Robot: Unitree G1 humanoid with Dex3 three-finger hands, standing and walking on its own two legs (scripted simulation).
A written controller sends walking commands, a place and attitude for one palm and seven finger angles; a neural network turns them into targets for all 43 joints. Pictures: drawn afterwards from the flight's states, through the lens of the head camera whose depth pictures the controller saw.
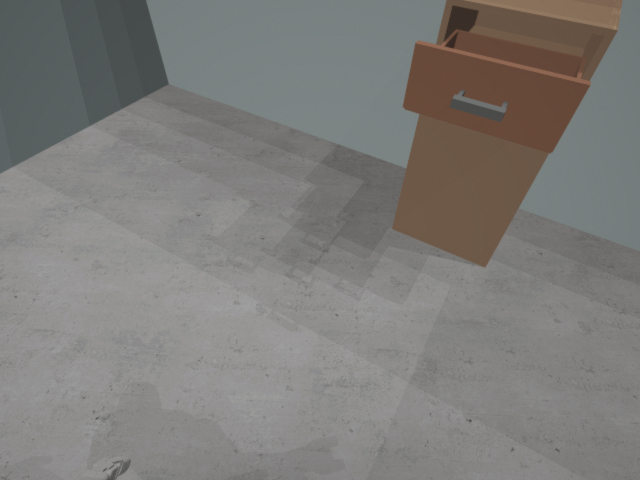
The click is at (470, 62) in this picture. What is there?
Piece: drawer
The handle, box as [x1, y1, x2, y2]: [450, 89, 508, 121]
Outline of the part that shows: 452,98 450,107 498,121 501,120 508,102 504,101 500,107 463,97 462,96 464,90 461,89 458,94 455,94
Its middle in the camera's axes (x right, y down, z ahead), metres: +0.36 -0.30 +0.87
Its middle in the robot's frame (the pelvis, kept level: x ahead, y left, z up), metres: +0.87 -0.31 +0.05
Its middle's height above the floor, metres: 0.82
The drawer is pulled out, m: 0.29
